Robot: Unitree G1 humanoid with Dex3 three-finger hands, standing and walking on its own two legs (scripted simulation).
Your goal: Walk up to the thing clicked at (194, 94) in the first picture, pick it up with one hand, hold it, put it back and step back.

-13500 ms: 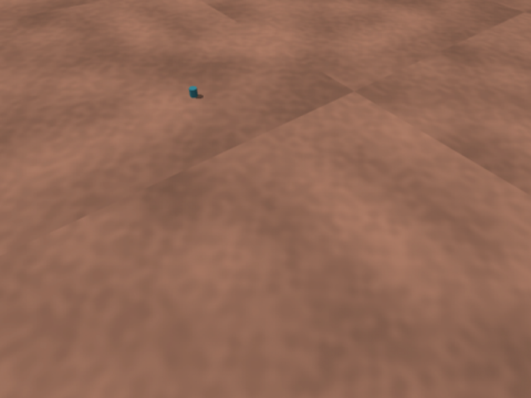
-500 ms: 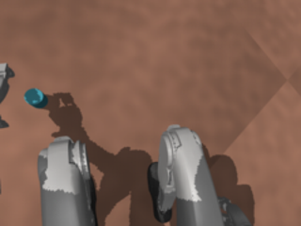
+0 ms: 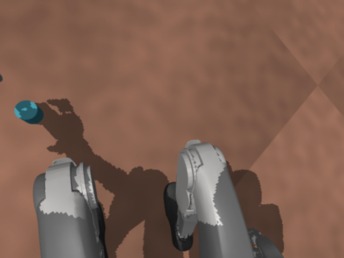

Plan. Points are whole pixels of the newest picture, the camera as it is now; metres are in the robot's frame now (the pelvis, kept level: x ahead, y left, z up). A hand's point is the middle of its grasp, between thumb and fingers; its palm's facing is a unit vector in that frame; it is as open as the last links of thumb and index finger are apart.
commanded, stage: rise first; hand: left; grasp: from above
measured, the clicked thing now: (29, 112) +0.46 +0.30 -0.29
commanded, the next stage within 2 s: approach in 0.82 s
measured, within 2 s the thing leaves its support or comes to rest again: neither
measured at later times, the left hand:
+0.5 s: hand out of the picture +0.43 +0.35 -0.16, palm faces -0.43 -0.08 -0.90, open 13.7 cm
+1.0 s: hand out of the picture +0.42 +0.35 -0.16, palm faces -0.45 -0.07 -0.89, open 13.4 cm
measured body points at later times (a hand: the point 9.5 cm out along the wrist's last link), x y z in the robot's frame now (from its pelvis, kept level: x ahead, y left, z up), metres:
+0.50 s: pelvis +0.00 +0.00 +0.00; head +0.23 +0.08 +0.38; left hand +0.45 +0.35 -0.11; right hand +0.07 -0.28 -0.10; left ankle +0.07 +0.13 -0.29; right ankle +0.10 -0.13 -0.29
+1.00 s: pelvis +0.00 +0.00 +0.00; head +0.23 +0.08 +0.38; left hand +0.44 +0.35 -0.11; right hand +0.06 -0.27 -0.10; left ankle +0.07 +0.13 -0.29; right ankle +0.10 -0.12 -0.29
